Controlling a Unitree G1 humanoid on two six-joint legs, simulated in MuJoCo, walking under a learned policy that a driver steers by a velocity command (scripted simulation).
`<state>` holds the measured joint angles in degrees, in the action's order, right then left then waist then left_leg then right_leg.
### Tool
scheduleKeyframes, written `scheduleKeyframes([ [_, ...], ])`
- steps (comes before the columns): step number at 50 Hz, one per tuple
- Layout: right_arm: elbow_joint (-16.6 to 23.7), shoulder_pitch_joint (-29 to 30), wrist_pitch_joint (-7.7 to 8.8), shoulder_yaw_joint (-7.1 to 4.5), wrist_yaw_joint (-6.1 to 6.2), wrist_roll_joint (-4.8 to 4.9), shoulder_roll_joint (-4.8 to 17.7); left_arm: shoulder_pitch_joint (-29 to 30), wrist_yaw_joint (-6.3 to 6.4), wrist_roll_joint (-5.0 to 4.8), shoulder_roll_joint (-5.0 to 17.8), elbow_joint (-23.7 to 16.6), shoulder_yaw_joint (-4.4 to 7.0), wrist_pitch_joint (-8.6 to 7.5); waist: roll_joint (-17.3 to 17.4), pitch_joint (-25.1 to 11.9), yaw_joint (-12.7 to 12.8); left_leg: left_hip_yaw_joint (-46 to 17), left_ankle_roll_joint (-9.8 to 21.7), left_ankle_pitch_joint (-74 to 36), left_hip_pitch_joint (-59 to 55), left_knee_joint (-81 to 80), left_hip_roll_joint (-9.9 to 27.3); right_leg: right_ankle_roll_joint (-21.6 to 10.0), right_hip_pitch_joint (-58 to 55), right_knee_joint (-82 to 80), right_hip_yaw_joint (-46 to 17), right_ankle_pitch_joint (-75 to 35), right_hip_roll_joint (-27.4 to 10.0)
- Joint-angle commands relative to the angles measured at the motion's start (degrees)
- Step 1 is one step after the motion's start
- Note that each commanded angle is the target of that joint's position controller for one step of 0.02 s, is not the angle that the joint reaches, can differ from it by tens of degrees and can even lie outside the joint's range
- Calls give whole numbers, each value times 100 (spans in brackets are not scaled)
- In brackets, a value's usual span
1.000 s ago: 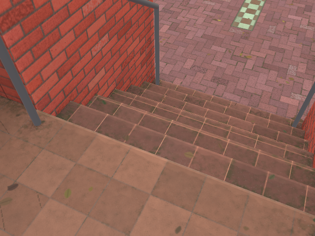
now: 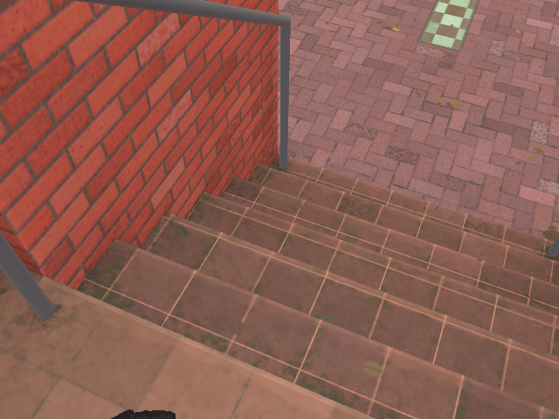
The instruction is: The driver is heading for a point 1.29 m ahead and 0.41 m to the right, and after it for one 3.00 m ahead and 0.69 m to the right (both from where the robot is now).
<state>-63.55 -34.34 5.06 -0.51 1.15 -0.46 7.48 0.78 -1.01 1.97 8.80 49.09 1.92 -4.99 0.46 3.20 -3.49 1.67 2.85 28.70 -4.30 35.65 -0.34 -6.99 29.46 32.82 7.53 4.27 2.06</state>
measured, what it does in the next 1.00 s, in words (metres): walks ahead, turning right: left foot, then right foot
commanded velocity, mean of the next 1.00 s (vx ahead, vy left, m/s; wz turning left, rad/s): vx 0.26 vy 0.00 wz -0.21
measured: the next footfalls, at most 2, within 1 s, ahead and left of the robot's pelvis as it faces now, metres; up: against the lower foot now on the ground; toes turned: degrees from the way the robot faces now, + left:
left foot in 0.48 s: +0.38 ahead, +0.10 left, +0.00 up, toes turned +4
right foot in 0.96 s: +0.24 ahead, -0.08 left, +0.00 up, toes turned -18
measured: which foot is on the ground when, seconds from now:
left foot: up 0.00-0.46, down 0.48-0.96, up 0.98-1.00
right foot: down 0.00-0.50, up 0.52-0.94, down 0.96-1.00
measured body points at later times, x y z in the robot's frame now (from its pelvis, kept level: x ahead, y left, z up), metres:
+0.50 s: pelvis +0.23 +0.02 +0.02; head +0.25 +0.03 +0.47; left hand +0.16 +0.24 -0.14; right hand +0.39 -0.19 -0.10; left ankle +0.34 +0.10 -0.71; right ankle +0.13 -0.07 -0.70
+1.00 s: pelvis +0.23 +0.00 +0.02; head +0.23 -0.03 +0.47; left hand +0.42 +0.23 -0.08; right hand +0.29 -0.29 -0.11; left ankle +0.33 +0.10 -0.69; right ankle +0.21 -0.07 -0.71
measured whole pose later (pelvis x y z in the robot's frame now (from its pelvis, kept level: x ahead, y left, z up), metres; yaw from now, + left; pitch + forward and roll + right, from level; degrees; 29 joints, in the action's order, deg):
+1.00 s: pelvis +0.23 +0.00 +0.02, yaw -16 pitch +0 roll +2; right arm -45.4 -9.3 -2.3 -3.9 2.2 -1.1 15.5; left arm -12.1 -1.2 1.5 13.5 42.9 2.7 2.7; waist 2.1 0.4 0.9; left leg 11.6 -0.6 22.0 25.0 40.8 4.9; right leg -4.1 16.4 35.6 1.4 20.0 0.6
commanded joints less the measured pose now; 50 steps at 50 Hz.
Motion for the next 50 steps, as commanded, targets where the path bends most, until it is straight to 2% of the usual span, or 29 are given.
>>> scheduleKeyframes([
  [1,336,-760,66,-241,-14,171,726,-2795,36,-131,1481,469,469,43,-640,-2695,1033,-553,181,-131,3617,4894,-362,-1544,-5102,-1319,-4973,81,-2623],
  [2,584,-39,61,-299,-8,106,782,-2170,40,-141,1231,475,393,51,-567,-1636,785,-567,203,-620,4076,4896,-5,-1291,-4259,-1481,-3915,430,-2362],
  [4,764,655,45,-317,-39,-37,663,-1712,68,-98,615,478,221,-24,-56,-605,528,-491,245,-1072,3836,4260,336,-898,-2654,-1876,-2717,-102,-1887],
  [5,784,579,-60,-322,-81,-137,563,-1743,105,-96,414,580,148,-46,-129,-417,294,-506,215,-1094,3502,3897,444,-730,-2068,-2014,-2303,-248,-1646],
  [6,761,493,-160,-308,-97,-147,429,-1796,121,-58,369,644,116,-83,-172,-338,179,-485,195,-1074,3250,3628,461,-636,-1737,-2102,-2048,-344,-1558],
  [8,811,550,-303,-315,-118,-125,352,-2083,103,-35,496,754,110,-173,-260,-251,67,-334,151,-1113,3142,3234,423,-625,-1435,-2211,-1711,-529,-1418],
  [9,880,729,-350,-339,-115,-105,455,-2173,92,-51,604,774,121,-197,-320,-166,45,-272,112,-1279,3248,2972,443,-620,-1374,-2268,-1577,-584,-1389],
  [12,1191,1626,-391,-316,-158,-119,542,-2453,96,-90,689,809,81,-169,-424,140,150,-116,-9,-2017,3575,1864,564,-561,-1347,-2456,-1338,-268,-1276],
  [15,1408,2475,-352,-235,-187,-68,501,-2767,124,-133,764,835,55,-118,-435,220,391,68,-67,-2583,3563,776,484,-509,-1666,-2486,-1269,-244,-1248],
  [19,1440,2805,-267,-175,-173,-32,446,-3180,154,-125,745,988,-12,-32,-457,176,573,408,-39,-2668,3124,96,115,-404,-2172,-1694,-936,-2582,-1270],
  [21,1459,2759,-213,-182,-150,-67,498,-3196,205,-138,760,1056,-44,24,-515,225,543,344,62,-2511,2903,-244,47,-335,-2382,-1355,-962,-3071,-1278],
  [23,1175,1950,-116,-232,-93,-120,585,-3025,261,-182,778,1064,-54,60,-456,-40,209,300,178,-2909,1938,-1047,-78,-133,-2493,-545,-998,-3180,-1082],
  [24,964,1228,-2,-349,-38,-152,903,-3027,278,-184,674,1022,-110,53,-158,-516,22,-33,313,-4006,923,-1084,352,-27,-2182,312,-958,-2411,-887],
  [25,958,628,44,-444,19,-212,1386,-3366,308,-242,398,897,-188,36,494,-1281,16,-1107,742,-5893,-406,-719,1727,133,-1267,1668,-734,267,-515],
  [26,1030,673,-66,-512,-3,-38,1591,-3816,333,-333,209,963,-183,135,1178,-1846,-14,-2326,1628,-6618,-825,-1005,2820,364,-337,3239,-425,3448,194],
  [27,1172,1112,-163,-458,-48,142,1349,-3296,339,-155,695,916,-37,267,414,-1441,52,-2173,1604,-5661,-105,-1329,2590,477,-33,3724,-816,3358,-19],
  [28,1354,1708,-193,-371,-34,121,1091,-2769,298,-69,658,702,-10,313,272,-900,170,-1724,1433,-5037,564,-1642,2362,512,83,3769,-894,3019,-155],
  [30,1479,2212,-182,-324,82,55,930,-2485,255,-39,612,544,49,439,338,-466,453,-785,1088,-4991,1530,-2012,1949,571,-358,3326,-970,2253,-389],
  [32,1518,2171,-139,-328,117,17,905,-2697,266,-11,510,539,78,629,370,-589,603,-316,1022,-5248,1857,-1954,1776,609,-707,3414,-833,1936,-293],
  [33,1584,2171,-151,-330,98,-23,912,-2783,267,-116,490,525,113,711,400,-652,663,-123,1006,-5210,1897,-1889,1741,629,-742,3436,-802,1866,-249],
  [36,1750,2330,-280,-325,114,-77,1049,-2121,173,-78,647,109,182,906,586,-682,620,107,937,-3973,1967,-1928,1683,642,-551,2905,-711,1696,-195],
  [39,1872,2432,-457,-371,149,-115,1254,-1682,87,-70,678,-235,171,1009,780,-623,509,195,924,-2424,2120,-2081,1706,663,-654,2290,-559,1676,-261],
  [40,1885,2424,-507,-391,177,-72,1325,-1571,68,-20,697,-360,157,1036,785,-578,475,122,951,-2046,2136,-2152,1804,684,-663,2095,-509,1828,-280],
  [44,1986,2425,-635,-450,175,-61,1529,-1405,15,-97,798,-719,144,1049,688,-637,357,33,902,-1392,1977,-2076,2069,579,-1019,1293,-332,2209,-317],
  [46,2072,2560,-681,-482,126,-72,1611,-1727,-39,-194,857,-745,182,1016,566,-774,522,271,567,-1316,2118,-1721,1998,344,-1701,365,-290,1816,-249],
  [47,2030,2480,-726,-512,92,-69,1606,-1952,-50,-182,892,-724,198,971,238,-699,653,530,220,-1096,2486,-1239,1856,233,-2178,-483,-537,1341,-253],
  [48,2002,2314,-824,-469,20,-43,1310,-2035,-10,-99,1157,-776,249,891,-1015,-318,665,1076,-259,-459,3238,111,1236,4,-2301,-1869,-2049,1578,-1093],
  [49,2465,2628,-814,-396,55,55,1079,-1993,80,-149,2025,-950,418,882,-1840,185,670,878,-636,798,4637,1010,109,-700,-2081,-2079,-4047,-406,-2378],
  [50,2558,2399,-372,-434,212,-175,1082,-2898,-82,284,1857,-554,440,134,-2342,96,881,-609,-625,514,4848,2185,258,-1575,-1806,-1797,-4065,987,-2412],
])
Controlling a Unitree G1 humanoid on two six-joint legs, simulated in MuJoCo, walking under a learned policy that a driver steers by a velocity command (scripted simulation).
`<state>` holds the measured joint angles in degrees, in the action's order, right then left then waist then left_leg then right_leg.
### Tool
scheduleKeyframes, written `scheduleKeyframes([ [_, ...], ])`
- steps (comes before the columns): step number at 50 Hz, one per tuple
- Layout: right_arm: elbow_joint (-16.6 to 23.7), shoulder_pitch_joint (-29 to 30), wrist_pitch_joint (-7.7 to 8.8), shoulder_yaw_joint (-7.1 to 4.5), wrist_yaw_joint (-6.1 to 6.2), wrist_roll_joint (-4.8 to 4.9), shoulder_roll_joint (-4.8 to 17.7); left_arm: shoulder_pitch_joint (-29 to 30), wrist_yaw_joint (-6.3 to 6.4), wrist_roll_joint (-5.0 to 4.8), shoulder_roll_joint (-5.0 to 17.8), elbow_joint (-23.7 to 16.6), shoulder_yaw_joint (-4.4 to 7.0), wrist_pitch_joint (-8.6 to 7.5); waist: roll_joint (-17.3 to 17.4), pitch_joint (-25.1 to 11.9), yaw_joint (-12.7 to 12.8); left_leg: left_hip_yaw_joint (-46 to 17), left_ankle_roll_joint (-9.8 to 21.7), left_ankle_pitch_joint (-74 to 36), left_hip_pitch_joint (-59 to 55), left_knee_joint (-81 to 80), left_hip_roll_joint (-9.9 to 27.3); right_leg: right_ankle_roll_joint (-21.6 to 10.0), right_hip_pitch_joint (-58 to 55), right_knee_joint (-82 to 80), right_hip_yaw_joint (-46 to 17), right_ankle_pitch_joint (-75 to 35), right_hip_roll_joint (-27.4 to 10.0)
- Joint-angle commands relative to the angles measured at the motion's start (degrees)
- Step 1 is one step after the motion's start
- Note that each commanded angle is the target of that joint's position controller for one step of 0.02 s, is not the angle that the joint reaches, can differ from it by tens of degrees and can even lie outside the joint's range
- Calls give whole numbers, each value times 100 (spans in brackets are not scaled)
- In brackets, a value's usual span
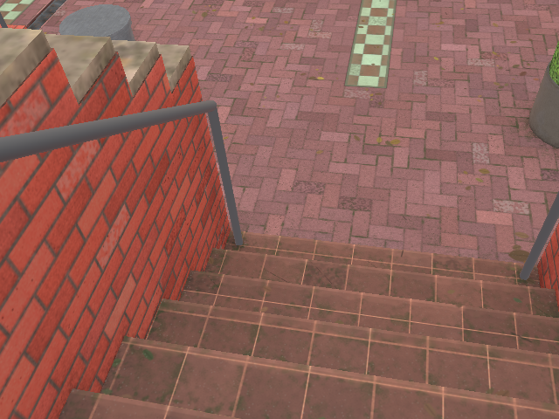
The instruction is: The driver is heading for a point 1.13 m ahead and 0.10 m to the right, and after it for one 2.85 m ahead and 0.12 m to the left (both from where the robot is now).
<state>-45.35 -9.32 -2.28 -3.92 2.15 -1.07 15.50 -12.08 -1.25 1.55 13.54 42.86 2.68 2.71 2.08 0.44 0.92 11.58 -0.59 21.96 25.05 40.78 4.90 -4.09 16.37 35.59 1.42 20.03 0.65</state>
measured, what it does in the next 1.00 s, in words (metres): walks ahead, turning right: left foot, then right foot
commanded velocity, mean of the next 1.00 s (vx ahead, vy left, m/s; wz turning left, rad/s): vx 0.25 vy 0.00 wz -0.34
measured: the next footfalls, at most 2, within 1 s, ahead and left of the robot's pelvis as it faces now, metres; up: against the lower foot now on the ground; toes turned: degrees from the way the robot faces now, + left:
left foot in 0.54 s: +0.09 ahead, +0.14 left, +0.00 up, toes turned -16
right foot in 0.96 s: +0.22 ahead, -0.16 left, +0.00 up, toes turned -21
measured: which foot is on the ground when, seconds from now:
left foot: up 0.00-0.52, down 0.54-0.98, up 1.00-1.00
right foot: down 0.00-0.54, up 0.56-0.94, down 0.96-1.00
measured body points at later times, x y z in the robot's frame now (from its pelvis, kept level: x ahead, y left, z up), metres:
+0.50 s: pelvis +0.03 +0.02 +0.01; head +0.04 -0.01 +0.46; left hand +0.19 +0.26 -0.08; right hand +0.12 -0.26 -0.10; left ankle +0.05 +0.16 -0.71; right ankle -0.01 -0.08 -0.73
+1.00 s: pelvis +0.19 -0.03 -0.03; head +0.20 -0.04 +0.42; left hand +0.41 +0.15 -0.13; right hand +0.10 -0.26 -0.17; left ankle +0.06 +0.15 -0.69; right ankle +0.19 -0.14 -0.73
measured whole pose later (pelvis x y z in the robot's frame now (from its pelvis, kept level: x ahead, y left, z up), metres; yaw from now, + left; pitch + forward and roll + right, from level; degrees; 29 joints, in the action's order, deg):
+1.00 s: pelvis +0.19 -0.03 -0.03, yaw -18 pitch +5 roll +0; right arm -50.7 -26.6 6.3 -0.5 -1.1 -5.1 14.3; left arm -13.0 -2.1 5.1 12.3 42.0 0.2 -6.4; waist 1.9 -4.0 -2.5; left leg -0.6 2.3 33.5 13.2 54.5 1.1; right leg -2.2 32.1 50.8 3.5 18.2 -0.9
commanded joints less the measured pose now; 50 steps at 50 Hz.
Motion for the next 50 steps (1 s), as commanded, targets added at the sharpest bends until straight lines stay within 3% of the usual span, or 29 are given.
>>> scheduleKeyframes([
  [1,690,181,559,-211,179,-42,693,-947,-144,342,1142,-25,396,-984,-1465,453,281,-1941,-157,736,2209,2149,-452,-1455,-442,-2158,-2828,-91,-1940],
  [2,651,242,714,-310,243,-85,922,-177,-228,134,1084,-297,389,-1089,-1036,169,75,-1930,-62,308,1898,2567,-531,-1080,-219,-2080,-2240,1,-1567],
  [3,660,191,814,-264,301,-214,819,94,-251,-3,941,-387,302,-1095,-1028,-95,-36,-1841,-9,17,1769,2712,-537,-950,-178,-2017,-2018,-337,-1361],
  [4,724,172,854,-200,312,-289,665,168,-252,0,903,-378,256,-1005,-775,-145,-170,-1717,-35,-318,1640,2927,-553,-877,27,-1965,-1931,-751,-1266],
  [6,795,-79,822,-126,283,-109,535,-91,-215,112,975,-426,268,-880,-631,-426,-184,-1610,-325,-572,1650,3267,-619,-974,-197,-1758,-1874,-1784,-1197],
  [8,851,-115,760,-62,284,-4,527,-631,-158,142,963,-353,271,-949,-658,-583,-59,-1568,-593,-616,1843,3277,-583,-1054,-641,-1486,-1879,-2868,-1169],
  [13,883,-114,463,54,238,-102,612,-986,-183,10,1053,-486,272,-1068,-818,-754,29,-1586,-841,-347,1875,2332,-335,-1276,-1177,-1262,-2546,-3633,-1305],
  [15,861,-166,392,116,189,-131,575,-1017,-185,-27,1116,-527,302,-1064,-786,-794,32,-1570,-822,-364,1592,1643,-201,-1280,-1104,-1357,-2801,-2826,-1278],
  [18,899,44,410,242,49,-239,459,-804,-201,-55,1118,-658,304,-1008,-931,-376,229,-1389,-612,20,1032,419,-260,-1235,-522,-1864,-3292,288,-1083],
  [23,950,31,602,398,-212,-121,337,-567,-154,-89,1124,-676,255,-864,-906,-380,397,-1118,-228,-101,85,-1058,-527,-1191,-283,-1817,-3402,894,-947],
  [25,937,-121,729,435,-283,-44,313,-323,-177,-53,1060,-547,173,-729,-799,-380,192,-1009,-18,-831,-934,-1780,-541,-1107,293,-1565,-3255,926,-792],
  [27,808,-855,895,429,-308,-49,374,-494,-186,31,664,-315,-5,-700,-487,-546,-158,-1474,343,-1057,-2370,-1821,2,-663,1249,-738,-3021,884,-485],
  [28,560,-1602,948,297,-327,-114,867,-551,-211,18,144,-456,-149,-744,531,-565,-312,-3268,1497,-791,-3336,-2297,1128,37,2615,559,-1950,1142,400],
  [29,526,-1779,915,119,-363,-236,1229,-191,-134,188,416,-585,-42,-814,684,-169,-501,-4793,2246,45,-3570,-2744,1883,402,4068,1816,-1451,1519,592],
  [30,578,-1557,918,140,-369,-155,914,-15,-7,243,597,-486,-1,-864,91,-37,-490,-4566,2089,485,-3573,-2834,1877,454,4540,2386,-1405,943,220],
  [31,654,-1288,936,211,-368,-45,560,-7,103,236,564,-379,-21,-876,131,-56,-400,-4026,1777,693,-3279,-2943,1508,530,4429,2656,-1143,517,22],
  [33,647,-1048,982,359,-295,15,66,12,138,339,468,-306,-41,-875,345,-76,-230,-3225,1565,-465,-2713,-3121,1101,566,3894,2753,-830,-30,-261],
  [35,623,-1040,1007,298,-220,-122,199,154,-40,299,331,-270,-93,-865,137,-130,-255,-2501,1570,-2006,-2281,-3148,866,549,3417,2498,-551,-628,-367],
  [36,482,-1242,994,220,-239,-265,384,81,-159,253,300,-174,-119,-827,128,-151,-310,-2119,1600,-2606,-2132,-3015,731,518,3272,2445,-423,-1107,-399],
  [39,160,-1672,967,198,-337,-331,342,305,-339,252,201,-217,-207,-751,194,-144,-443,-1607,1586,-3117,-1721,-2793,585,430,2837,1885,-9,-1778,-505],
  [40,26,-1846,951,253,-353,-513,288,5,-370,395,171,-137,-221,-760,423,-190,-294,-1585,1558,-3238,-1368,-2389,602,306,2477,2606,-21,-2139,-537],
  [41,-28,-1769,948,251,-373,-537,259,-95,-375,417,314,-154,-180,-786,314,-109,-213,-1661,1594,-3269,-1373,-2187,709,209,2697,2623,-94,-2120,-547],
  [43,-89,-1717,990,278,-371,-451,282,171,-297,427,387,-322,-155,-820,294,-119,-242,-1777,1527,-3522,-1564,-1826,797,126,2790,2470,-24,-1762,-558],
  [45,-119,-1564,1038,244,-318,-408,494,92,-210,385,414,-442,-125,-826,348,-180,-92,-1599,1302,-4423,-1309,-1307,718,81,2029,2250,256,-1212,-354],
  [46,34,-1158,1044,195,-330,-394,744,-427,-176,361,508,-324,-72,-849,300,-261,183,-1329,1182,-4888,-589,-933,545,73,874,2147,559,-988,-107],
  [47,-263,-1289,1090,196,-272,-504,656,-516,-111,288,497,-311,-103,-853,300,-161,162,-1570,735,-3869,-1538,18,618,92,1600,1191,-626,-2365,-746],
  [48,-72,-1059,1053,138,-220,-319,727,-1328,9,446,443,-26,-65,-849,257,-338,294,-1671,744,-3389,-1744,938,521,140,1444,698,-225,-1876,-455],
  [49,153,-444,990,81,-252,-290,843,-2851,56,479,486,538,35,-883,-468,-406,1029,-1501,730,-2708,-456,2699,205,-17,-314,325,320,-1908,-138],
  [50,248,-1472,919,422,-422,-500,-343,-2920,-27,172,1146,439,68,-966,-2635,-1727,705,-1102,490,701,1853,5100,-1305,-1382,-2773,-788,-2286,-1385,-1405],
])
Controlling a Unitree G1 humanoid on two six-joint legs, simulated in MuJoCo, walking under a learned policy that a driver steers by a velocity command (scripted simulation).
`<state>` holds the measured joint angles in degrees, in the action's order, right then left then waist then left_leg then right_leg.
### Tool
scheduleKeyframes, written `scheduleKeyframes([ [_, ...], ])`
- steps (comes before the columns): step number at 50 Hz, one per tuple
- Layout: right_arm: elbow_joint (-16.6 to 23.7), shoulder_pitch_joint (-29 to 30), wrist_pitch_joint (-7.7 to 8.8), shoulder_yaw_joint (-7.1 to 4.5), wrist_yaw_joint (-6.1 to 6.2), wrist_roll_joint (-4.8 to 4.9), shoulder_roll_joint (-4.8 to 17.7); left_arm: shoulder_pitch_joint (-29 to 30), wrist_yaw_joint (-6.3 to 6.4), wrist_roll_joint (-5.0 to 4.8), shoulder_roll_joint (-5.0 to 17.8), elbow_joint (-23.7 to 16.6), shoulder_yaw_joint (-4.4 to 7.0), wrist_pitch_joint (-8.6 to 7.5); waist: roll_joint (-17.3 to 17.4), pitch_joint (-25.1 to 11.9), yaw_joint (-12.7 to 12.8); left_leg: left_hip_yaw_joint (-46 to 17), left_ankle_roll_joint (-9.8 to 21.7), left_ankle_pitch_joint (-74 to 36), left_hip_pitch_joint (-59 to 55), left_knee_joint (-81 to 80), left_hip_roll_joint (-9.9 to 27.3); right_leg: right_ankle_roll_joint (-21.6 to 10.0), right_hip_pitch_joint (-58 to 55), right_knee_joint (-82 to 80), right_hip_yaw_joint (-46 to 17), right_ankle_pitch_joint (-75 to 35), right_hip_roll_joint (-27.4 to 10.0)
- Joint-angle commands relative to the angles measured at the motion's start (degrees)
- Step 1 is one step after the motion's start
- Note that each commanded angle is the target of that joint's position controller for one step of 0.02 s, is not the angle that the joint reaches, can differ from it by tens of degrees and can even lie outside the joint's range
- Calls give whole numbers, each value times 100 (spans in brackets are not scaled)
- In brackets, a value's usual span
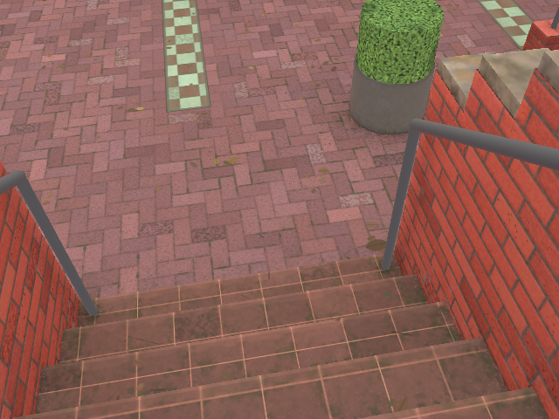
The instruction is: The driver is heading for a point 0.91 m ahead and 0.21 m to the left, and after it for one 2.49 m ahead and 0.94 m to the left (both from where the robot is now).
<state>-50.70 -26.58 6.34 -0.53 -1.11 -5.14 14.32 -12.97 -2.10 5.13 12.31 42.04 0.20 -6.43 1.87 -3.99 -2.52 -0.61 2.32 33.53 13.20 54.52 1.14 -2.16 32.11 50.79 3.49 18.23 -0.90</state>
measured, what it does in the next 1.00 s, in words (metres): goes down: left foot 0.17 m lower, then right foot 0.17 m lower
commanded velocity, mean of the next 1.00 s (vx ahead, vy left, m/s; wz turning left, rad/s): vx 0.49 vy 0.00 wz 0.04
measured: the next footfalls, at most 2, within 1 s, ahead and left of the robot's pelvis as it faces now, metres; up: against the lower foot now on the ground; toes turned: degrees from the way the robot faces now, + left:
left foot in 0.32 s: +0.23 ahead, +0.09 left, -0.17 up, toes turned +2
right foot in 0.78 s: +0.50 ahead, -0.11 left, -0.34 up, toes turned -3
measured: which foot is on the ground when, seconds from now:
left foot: up 0.00-0.30, down 0.32-0.78, up 0.80-1.00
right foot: down 0.00-0.32, up 0.34-0.76, down 0.78-1.00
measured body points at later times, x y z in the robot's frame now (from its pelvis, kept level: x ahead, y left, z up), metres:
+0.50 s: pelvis +0.23 +0.03 -0.16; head +0.23 +0.03 +0.29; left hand +0.32 +0.25 -0.29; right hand +0.17 -0.21 -0.30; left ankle +0.19 +0.09 -0.86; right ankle +0.32 -0.14 -0.77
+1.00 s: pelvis +0.49 -0.03 -0.32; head +0.49 -0.02 +0.13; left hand +0.41 +0.19 -0.47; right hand +0.57 -0.26 -0.46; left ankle +0.59 +0.13 -0.95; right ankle +0.46 -0.11 -1.03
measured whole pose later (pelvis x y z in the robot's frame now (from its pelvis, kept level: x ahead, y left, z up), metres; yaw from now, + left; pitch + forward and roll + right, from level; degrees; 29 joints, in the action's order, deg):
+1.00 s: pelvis +0.49 -0.03 -0.32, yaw +4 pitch +2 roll -3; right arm -54.1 -15.8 4.2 -0.1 -6.4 -6.2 13.9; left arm -27.5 -1.2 6.2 10.2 60.9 -1.2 -5.3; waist 3.6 -2.8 1.6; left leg -3.9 5.5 -3.2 48.2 68.5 6.2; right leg -4.4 16.4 38.1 9.4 24.0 3.5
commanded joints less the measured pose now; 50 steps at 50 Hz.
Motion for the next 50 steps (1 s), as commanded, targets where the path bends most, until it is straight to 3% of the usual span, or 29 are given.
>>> scheduleKeyframes([
  [1,966,663,76,149,-217,-45,-273,-2728,23,-219,956,433,196,-186,-1316,-790,1246,-819,404,-107,4665,3984,-897,-2010,-4506,-2420,-4085,-301,-1741],
  [3,1185,1494,-64,96,3,1,-25,-1310,10,-203,128,530,-54,-233,-309,345,618,-965,360,-1226,5250,2845,147,-1517,-2371,-2074,-3718,786,-1848],
  [4,1126,1454,-145,74,163,-173,109,-926,2,-169,-197,417,-226,-148,-462,232,454,-1015,173,-1376,4814,2146,415,-1655,-1564,-1711,-3573,546,-1875],
  [6,678,437,-226,185,218,-307,-108,158,181,82,-190,-2,-272,-33,-608,39,-279,-170,-122,-2408,1773,1374,189,-1246,1259,-1545,-1862,569,-903],
  [8,549,364,-144,86,-1,-348,-24,115,413,74,-55,-131,-266,-220,-384,164,-176,135,-330,-4968,1060,402,232,-754,1752,-787,-716,1288,-403],
  [9,879,876,-393,-158,-67,723,349,-682,473,-743,1151,500,206,-298,-176,143,-429,796,-468,-5792,-318,-543,-586,-424,2019,-1366,-606,2102,-403],
  [10,838,917,-559,-160,-54,813,353,-689,488,-865,1285,549,273,-274,-449,349,-339,575,-457,-5849,-495,-781,-469,-389,1877,-927,-638,2277,-454],
  [11,854,1290,-401,25,-214,-219,184,-505,370,60,554,243,-144,-381,-472,1342,280,121,-233,-5335,224,-1815,299,-387,2017,-374,-515,2386,-408],
  [14,634,754,-314,6,-118,-238,90,-1449,131,-79,294,618,-247,-144,-103,1070,131,319,66,-4801,-346,-3484,280,-891,572,388,-1740,2380,-850],
  [15,283,-453,-279,-124,-37,-255,205,-1042,-21,44,718,443,-205,-118,-98,647,-595,679,184,-4954,-1587,-2801,10,-841,834,1560,-1690,1509,-751],
  [16,-206,-2104,-282,-405,-34,-166,648,-660,-149,-6,894,425,-76,-81,1093,214,-1490,481,761,-4565,-2364,-3257,109,-500,924,4462,-1224,1405,-48],
  [17,4,-1675,-300,-484,-91,-109,1289,-1923,-308,-139,-16,639,-182,-93,1405,-748,-601,-1310,1759,-7289,-3719,-1757,1265,-153,2352,5881,-1176,2032,686],
  [18,85,-1462,-276,-529,-226,-182,1378,-2087,-323,-243,44,461,-166,-83,526,-632,-323,-2191,2192,-8943,-3849,-1568,1863,16,3501,6569,-1581,1645,799],
  [20,278,-145,-103,-425,-328,-86,863,-1281,-130,-248,598,71,-91,-75,310,97,-67,-3278,2302,-4681,-2842,-2211,2398,379,5377,5074,-1701,71,-260],
  [22,169,473,-62,46,-314,-110,-522,-889,36,-110,539,457,-140,105,-865,835,284,-2429,2053,-4375,172,-2996,2016,328,3992,2197,-1667,-1731,-1003],
  [24,-173,60,14,45,-209,54,-224,-745,-73,58,93,703,-238,290,124,373,348,-1645,1965,-4037,1431,-2765,1089,301,2163,1759,-877,-2294,-936],
  [26,-282,-187,124,96,52,59,-194,-553,-330,323,97,834,-320,288,-363,345,65,-1216,1506,-2857,1065,-2050,668,159,2338,772,-1034,-4092,-839],
  [29,-435,-675,123,222,92,-23,9,346,-303,106,281,729,-276,298,-97,504,-182,-732,1155,-1276,2302,-1654,294,75,475,-813,-309,-5403,-457],
  [34,-460,-376,169,257,-41,42,253,532,-262,231,613,295,-230,420,50,965,69,-1769,1301,-2214,876,-629,941,109,857,-898,-696,-3661,-498],
  [35,-569,-914,-170,-84,168,609,581,1381,32,-764,517,227,-53,317,-521,1095,-695,-699,929,-2673,51,-386,446,140,552,-2808,-34,-3772,-132],
  [36,-581,-814,-70,230,35,162,259,1328,-198,124,369,181,-331,340,108,1071,-530,-1717,1186,-2080,198,-333,691,93,134,-2974,-240,-2506,-362],
  [38,-619,-140,-94,157,-316,-203,302,-1534,-222,122,780,1128,-19,311,-42,845,711,-1520,1074,-3229,1326,1246,857,-186,-2401,-2368,-422,-3306,-458],
  [39,-668,-156,-121,95,-479,23,375,-2814,-173,-2,1288,1594,300,252,-1099,532,1311,-946,743,-2595,1473,3281,34,-507,-3693,-3981,-171,-3473,-351],
  [40,-1137,-1537,-137,40,-699,29,19,-3313,-216,38,1480,1590,362,344,-2050,-1121,952,-460,269,847,3427,5874,-898,-1851,-6627,-1249,-1050,-6907,-1515],
  [41,-579,-906,-78,7,-708,135,116,-3089,-269,93,1484,1580,373,326,-1134,-1234,921,-352,233,1087,4798,6195,-820,-2095,-6926,-1147,-1796,-7095,-1806],
  [43,54,140,-44,53,-492,310,194,-2189,-247,137,1180,1495,368,370,-307,35,893,-764,169,-282,6542,5771,-118,-2182,-5165,-2246,-2894,-2285,-2595],
  [45,-106,264,-164,180,-294,3,-145,-983,-115,277,-592,1355,-230,198,417,777,19,-1335,447,-2884,4999,2692,886,-1505,-2005,-2805,-1772,-2123,-1952],
  [48,-400,459,-291,92,-563,-133,-239,-943,127,-19,-177,1471,-222,-32,-697,731,65,-134,379,-4190,2340,1223,608,-1347,333,-2876,-390,-1960,-1012],
  [50,-290,506,-150,146,-627,-212,-209,-1579,233,176,-63,1763,-220,-145,-203,592,232,-785,243,-5035,3322,467,855,-1243,-866,-2290,-617,-1901,-1257],
])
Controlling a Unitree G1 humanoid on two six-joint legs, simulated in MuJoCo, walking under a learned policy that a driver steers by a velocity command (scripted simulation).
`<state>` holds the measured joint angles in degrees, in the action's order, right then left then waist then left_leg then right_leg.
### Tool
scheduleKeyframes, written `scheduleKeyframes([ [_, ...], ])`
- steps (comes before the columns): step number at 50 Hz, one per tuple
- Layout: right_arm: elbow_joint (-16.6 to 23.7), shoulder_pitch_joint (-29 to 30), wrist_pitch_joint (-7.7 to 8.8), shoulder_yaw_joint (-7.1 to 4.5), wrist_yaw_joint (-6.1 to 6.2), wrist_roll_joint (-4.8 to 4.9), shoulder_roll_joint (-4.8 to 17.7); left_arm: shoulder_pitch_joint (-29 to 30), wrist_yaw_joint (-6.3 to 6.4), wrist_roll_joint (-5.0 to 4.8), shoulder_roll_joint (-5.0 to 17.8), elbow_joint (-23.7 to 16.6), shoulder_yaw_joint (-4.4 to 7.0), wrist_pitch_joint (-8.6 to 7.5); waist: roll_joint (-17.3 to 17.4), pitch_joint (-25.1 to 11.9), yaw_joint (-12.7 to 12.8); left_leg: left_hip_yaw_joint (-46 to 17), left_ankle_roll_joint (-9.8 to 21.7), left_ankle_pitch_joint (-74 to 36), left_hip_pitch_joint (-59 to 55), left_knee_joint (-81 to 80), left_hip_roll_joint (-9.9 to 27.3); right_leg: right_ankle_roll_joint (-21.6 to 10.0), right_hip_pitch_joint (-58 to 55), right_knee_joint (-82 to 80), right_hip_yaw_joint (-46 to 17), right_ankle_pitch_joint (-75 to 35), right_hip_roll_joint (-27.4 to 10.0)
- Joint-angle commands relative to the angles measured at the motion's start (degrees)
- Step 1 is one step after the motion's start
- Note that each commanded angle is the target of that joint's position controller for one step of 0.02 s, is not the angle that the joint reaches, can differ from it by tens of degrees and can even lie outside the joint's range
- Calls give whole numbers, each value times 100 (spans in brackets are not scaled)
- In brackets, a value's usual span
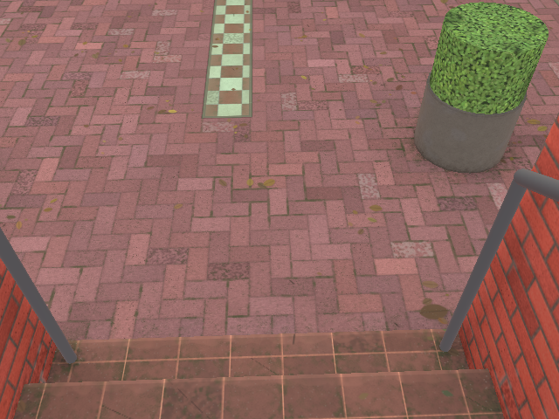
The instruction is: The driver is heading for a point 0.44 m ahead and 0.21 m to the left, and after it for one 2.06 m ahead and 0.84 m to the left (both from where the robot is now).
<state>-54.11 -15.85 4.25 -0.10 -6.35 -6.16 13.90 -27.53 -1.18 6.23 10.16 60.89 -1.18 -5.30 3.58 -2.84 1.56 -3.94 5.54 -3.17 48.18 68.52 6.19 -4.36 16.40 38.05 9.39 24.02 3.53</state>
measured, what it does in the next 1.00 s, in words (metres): goes down, turning left: left foot 0.17 m lower, then right foot 0.17 m lower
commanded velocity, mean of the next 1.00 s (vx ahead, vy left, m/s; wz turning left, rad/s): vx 0.50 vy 0.00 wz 0.54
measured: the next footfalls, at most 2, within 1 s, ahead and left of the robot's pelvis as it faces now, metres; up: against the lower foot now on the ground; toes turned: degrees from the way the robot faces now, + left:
left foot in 0.28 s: +0.26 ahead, +0.17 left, -0.17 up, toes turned +16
right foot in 0.68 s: +0.50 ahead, +0.00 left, -0.34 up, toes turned +23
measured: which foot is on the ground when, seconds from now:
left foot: up 0.00-0.26, down 0.28-0.68, up 0.70-1.00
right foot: down 0.00-0.30, up 0.32-0.66, down 0.68-1.00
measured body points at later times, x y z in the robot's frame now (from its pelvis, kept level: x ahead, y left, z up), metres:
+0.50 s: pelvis +0.27 +0.07 -0.17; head +0.27 +0.07 +0.28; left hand +0.36 +0.35 -0.28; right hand +0.26 -0.16 -0.32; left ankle +0.22 +0.16 -0.88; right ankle +0.39 -0.07 -0.82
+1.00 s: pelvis +0.51 +0.10 -0.35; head +0.51 +0.10 +0.10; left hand +0.30 +0.20 -0.49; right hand +0.74 -0.02 -0.47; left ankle +0.57 +0.32 -0.96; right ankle +0.47 -0.02 -1.05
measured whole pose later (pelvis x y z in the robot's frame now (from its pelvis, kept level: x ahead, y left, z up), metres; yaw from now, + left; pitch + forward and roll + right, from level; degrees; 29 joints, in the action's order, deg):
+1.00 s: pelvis +0.51 +0.10 -0.35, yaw +34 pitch +2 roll -3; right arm -48.9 -12.8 3.2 0.7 -7.0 -5.3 13.5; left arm -32.4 -1.2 6.5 10.1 63.9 -2.4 -8.3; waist 2.3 -3.0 3.4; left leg -5.6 2.9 -10.7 54.2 67.7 4.0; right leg -3.5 10.5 39.7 12.6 31.1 2.2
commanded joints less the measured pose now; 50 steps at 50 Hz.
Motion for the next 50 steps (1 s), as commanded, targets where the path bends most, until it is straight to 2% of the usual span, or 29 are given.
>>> scheduleKeyframes([
  [1,236,-104,63,92,-21,-68,-35,-607,176,42,203,72,-101,-312,-411,585,91,-583,-208,-1511,744,-1607,419,-1080,-351,-704,-1559,-2523,-2040],
  [3,85,110,18,159,106,42,-161,-431,198,3,28,-38,-223,-278,-475,431,10,76,-270,-3124,-1125,-2836,128,-743,896,-241,-802,-1472,-1376],
  [6,325,260,-165,105,56,-53,163,-267,-51,225,181,79,-253,-171,-654,954,-284,-139,-172,-2358,-1492,-1745,105,-831,1320,-89,-1405,-1234,-2020],
  [8,703,1247,-86,64,101,19,350,-527,124,-64,290,117,-162,-206,-267,1222,197,82,-174,-1183,-488,-3517,192,-604,-311,304,-1242,-1505,-2058],
  [9,620,1097,-107,131,117,-49,114,-875,152,89,421,335,-148,-170,-669,1141,190,155,-201,-1364,-871,-2922,149,-618,-443,631,-1505,-1962,-2215],
  [11,445,982,-71,76,114,-1,163,-767,177,-18,475,312,-52,-48,-460,1152,194,506,-238,-625,-1559,-3364,-61,-509,-463,1087,-1179,-2455,-2189],
  [14,-329,-573,67,-332,230,183,764,-469,-156,-13,1259,323,263,151,180,738,-521,1704,-145,-1079,-4863,-5329,-829,-232,331,3432,-18,-2759,-1283],
  [15,-666,-2020,95,-591,266,68,1302,-845,-344,221,1201,339,355,145,786,-183,-901,841,680,-3537,-7222,-3820,-266,186,1827,5684,21,-1326,-961],
  [16,-1076,-3153,49,-687,291,9,1658,-947,-535,111,211,84,154,77,1054,-1759,-1081,-683,1936,-4930,-9288,-2853,854,455,3208,7637,-414,2453,-386],
  [17,-1312,-3912,120,-693,356,-131,1510,836,-558,-253,323,-796,185,-59,315,-1153,-1778,-1433,1868,-4563,-9267,-3351,1068,470,4536,7752,-724,2580,-240],
  [19,-1040,-2188,162,-359,260,230,414,2251,-220,-447,563,-1595,291,-215,-373,310,-1133,-2272,1557,282,-6528,-4075,1359,284,5213,5990,-1331,1573,-870],
  [20,-582,-989,232,-60,258,183,-269,1674,-27,-208,354,-1422,210,-212,-892,623,-346,-1570,1167,370,-4599,-4086,1115,25,3927,3792,-1894,-259,-1338],
  [21,-319,-534,202,-30,270,151,-122,1472,88,-117,469,-1282,284,-132,-402,1169,-78,-1555,1460,477,-2856,-4311,1041,0,3077,3649,-1614,-161,-1249],
  [23,-216,-500,247,5,243,277,68,954,51,-58,70,-1056,151,117,79,930,79,-910,1396,647,-970,-4392,373,156,1303,2375,-1151,-1766,-1087],
  [24,-104,-413,293,16,249,134,176,523,-58,-74,-86,-981,1,115,62,598,268,-710,1210,769,-115,-3831,135,201,285,2713,-927,-2667,-869],
  [25,-104,-680,380,113,375,91,-153,745,-108,-3,28,-1026,-3,102,-187,514,4,-753,1062,1275,-571,-3353,-102,307,902,2018,-1396,-4015,-1021],
  [27,170,-428,417,61,500,-29,215,932,-112,-235,327,-1169,11,80,-381,546,-129,-213,603,2894,457,-2671,-664,516,-663,235,-1063,-5443,-707],
  [31,312,-961,238,74,408,48,491,1209,-107,-130,800,-1529,111,168,-286,875,-24,-1743,708,3427,-744,-1322,-263,549,-898,-1196,-1105,-3299,-583],
  [33,294,-1082,25,-28,246,112,845,636,-114,-275,1258,-1247,325,78,-380,696,122,-2164,722,2524,-1828,-99,-414,204,-1383,-2689,-1001,-3717,-660],
  [34,325,-1187,51,3,75,-38,641,-304,-107,-299,1746,-957,565,-41,-679,11,376,-1778,320,1534,-1138,1505,-739,-402,-2887,-1735,-1145,-4421,-1091],
  [35,166,-2516,158,221,-37,215,-548,-833,-128,-56,2115,-983,662,-68,-2085,-1365,1,-446,-279,4783,781,4621,-1471,-1801,-4953,645,-1699,-9233,-2303],
  [36,352,-2888,184,177,-58,511,-346,-1086,-251,87,2261,-1024,713,29,-1626,-1457,199,-442,-478,4840,2587,6202,-1665,-2666,-5198,266,-3508,-9210,-3241],
  [37,694,-1807,112,82,36,547,203,-687,-308,237,2096,-994,766,171,-1015,-455,476,-671,-574,3861,3876,6492,-1116,-2493,-4359,-323,-4302,-6700,-3746],
  [39,636,-1148,69,71,193,374,220,-10,-419,35,545,-964,232,133,25,337,-116,-831,-357,2081,3022,4599,-310,-1496,-1946,-822,-2824,-4325,-2806],
  [41,599,-1212,-43,178,59,221,-198,173,-206,8,-48,-638,35,-19,-422,1180,-662,-598,-73,937,2026,3502,186,-839,254,-1340,-1944,-3483,-2145],
  [42,523,-1286,-82,208,-102,27,-256,331,-26,-94,-64,-629,10,-169,-594,1104,-587,-364,-18,219,1601,2320,174,-749,651,-1379,-1458,-3149,-1717],
  [44,717,57,-56,68,-274,230,13,43,81,-18,336,-379,-32,-449,-609,899,-8,118,-167,-1481,-46,267,65,-781,1686,-1796,-780,-2247,-1430],
  [47,624,-200,-60,-3,-222,155,273,-16,22,-17,1119,-161,74,-450,-490,623,-459,-280,-196,-964,521,465,-147,-733,461,-1217,-1338,-3957,-1992],
  [50,970,781,-28,63,116,-7,188,-999,96,43,623,422,-60,-335,-488,891,256,-1142,-304,-896,3198,-923,-70,-868,-2658,-547,-2111,-3204,-2368],
])
Velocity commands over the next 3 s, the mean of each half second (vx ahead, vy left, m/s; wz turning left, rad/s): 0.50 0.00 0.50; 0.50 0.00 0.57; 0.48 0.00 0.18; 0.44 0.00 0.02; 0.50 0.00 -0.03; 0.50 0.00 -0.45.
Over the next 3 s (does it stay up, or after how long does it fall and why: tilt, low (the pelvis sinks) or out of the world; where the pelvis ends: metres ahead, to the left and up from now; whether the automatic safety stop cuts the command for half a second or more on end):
stays up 1.40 0.73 -0.82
